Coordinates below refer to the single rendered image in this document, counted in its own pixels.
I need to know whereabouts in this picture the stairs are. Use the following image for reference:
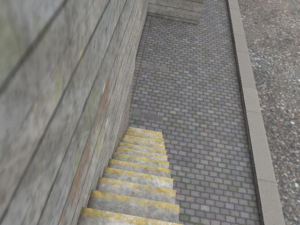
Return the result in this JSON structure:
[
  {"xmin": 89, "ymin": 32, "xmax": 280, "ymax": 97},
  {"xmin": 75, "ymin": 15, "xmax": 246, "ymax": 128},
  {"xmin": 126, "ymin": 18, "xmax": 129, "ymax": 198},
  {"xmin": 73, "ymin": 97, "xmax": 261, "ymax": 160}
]
[{"xmin": 77, "ymin": 127, "xmax": 185, "ymax": 225}]

